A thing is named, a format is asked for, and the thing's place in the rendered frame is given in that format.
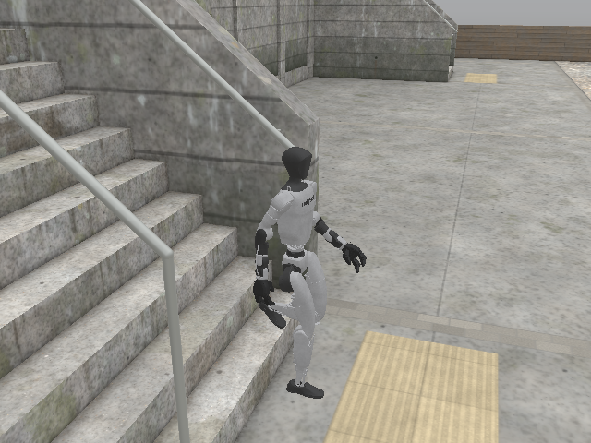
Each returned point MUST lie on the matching right robot hand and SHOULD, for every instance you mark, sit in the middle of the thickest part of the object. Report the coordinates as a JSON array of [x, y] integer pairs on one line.
[[261, 289]]

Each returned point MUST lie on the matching left robot hand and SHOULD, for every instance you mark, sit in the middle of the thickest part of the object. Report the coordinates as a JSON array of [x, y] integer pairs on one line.
[[350, 252]]

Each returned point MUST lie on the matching left robot forearm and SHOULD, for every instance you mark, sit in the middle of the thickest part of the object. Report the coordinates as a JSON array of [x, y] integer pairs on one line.
[[329, 235]]

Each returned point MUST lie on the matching right robot forearm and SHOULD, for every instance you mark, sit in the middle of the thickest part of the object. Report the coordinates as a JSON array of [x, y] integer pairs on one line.
[[262, 259]]

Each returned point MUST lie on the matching robot left upper arm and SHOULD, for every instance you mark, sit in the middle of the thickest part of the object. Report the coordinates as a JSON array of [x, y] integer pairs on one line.
[[316, 216]]

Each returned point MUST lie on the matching left robot shin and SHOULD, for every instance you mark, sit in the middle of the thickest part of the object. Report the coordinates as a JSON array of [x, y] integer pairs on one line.
[[286, 310]]

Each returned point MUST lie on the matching right robot shin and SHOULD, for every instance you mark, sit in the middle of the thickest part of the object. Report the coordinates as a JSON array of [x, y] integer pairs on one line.
[[302, 355]]

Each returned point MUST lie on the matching robot right upper arm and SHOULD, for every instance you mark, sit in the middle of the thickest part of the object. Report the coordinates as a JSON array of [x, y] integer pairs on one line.
[[280, 204]]

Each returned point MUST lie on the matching robot shin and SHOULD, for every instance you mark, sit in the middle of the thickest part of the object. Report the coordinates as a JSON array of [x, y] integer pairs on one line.
[[302, 355], [286, 310]]

